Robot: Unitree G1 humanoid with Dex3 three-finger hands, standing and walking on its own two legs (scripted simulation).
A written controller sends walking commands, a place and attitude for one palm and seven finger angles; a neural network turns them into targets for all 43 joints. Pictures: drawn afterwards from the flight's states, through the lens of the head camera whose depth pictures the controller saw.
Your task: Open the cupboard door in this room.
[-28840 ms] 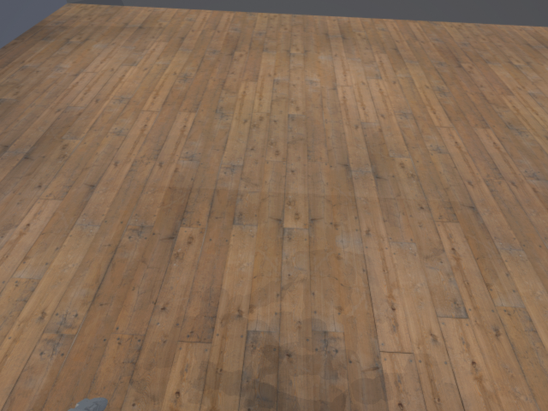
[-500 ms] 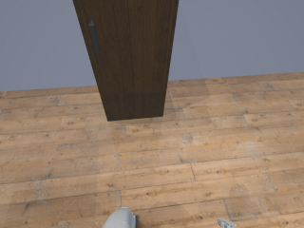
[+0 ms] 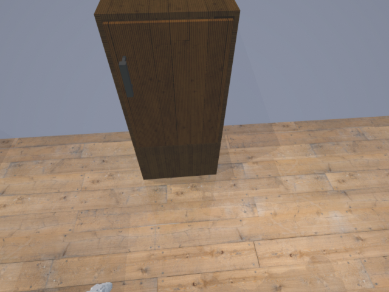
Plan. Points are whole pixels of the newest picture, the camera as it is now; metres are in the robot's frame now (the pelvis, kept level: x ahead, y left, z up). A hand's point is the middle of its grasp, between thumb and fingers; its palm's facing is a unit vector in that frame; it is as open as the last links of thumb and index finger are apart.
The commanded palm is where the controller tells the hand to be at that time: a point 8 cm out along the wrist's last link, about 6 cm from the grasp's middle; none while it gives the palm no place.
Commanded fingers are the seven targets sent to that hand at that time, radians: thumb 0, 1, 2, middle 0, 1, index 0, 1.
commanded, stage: take the last steps up to it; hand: left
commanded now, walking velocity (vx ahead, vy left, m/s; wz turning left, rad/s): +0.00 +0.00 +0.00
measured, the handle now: (127, 76) +0.78 +0.26 -0.01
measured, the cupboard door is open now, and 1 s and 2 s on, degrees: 0 0 0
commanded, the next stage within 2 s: come to a stop and stand still in 0.82 s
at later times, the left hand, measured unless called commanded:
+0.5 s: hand out of the picture -0.08 +0.16 -0.17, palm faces +0.24 -0.96 -0.14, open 7.4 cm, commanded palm none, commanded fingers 0.00 0.90 0.90 -0.20 -0.30 -0.20 -0.30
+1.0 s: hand (126, 210) +0.36 +0.21 -0.17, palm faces +0.02 -0.97 -0.23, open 7.4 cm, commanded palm none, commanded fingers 0.00 0.90 0.90 -0.20 -0.30 -0.20 -0.30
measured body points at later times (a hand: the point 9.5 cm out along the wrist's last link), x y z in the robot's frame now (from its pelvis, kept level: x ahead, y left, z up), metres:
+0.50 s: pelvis +0.07 +0.03 +0.00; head +0.10 +0.05 +0.44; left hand -0.09 +0.21 -0.15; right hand +0.20 -0.19 -0.14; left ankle +0.06 +0.14 -0.74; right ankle +0.01 -0.12 -0.74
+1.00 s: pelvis +0.24 +0.02 -0.02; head +0.28 +0.01 +0.43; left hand +0.35 +0.26 -0.15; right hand +0.16 -0.20 -0.17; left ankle +0.08 +0.13 -0.70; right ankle +0.33 -0.08 -0.74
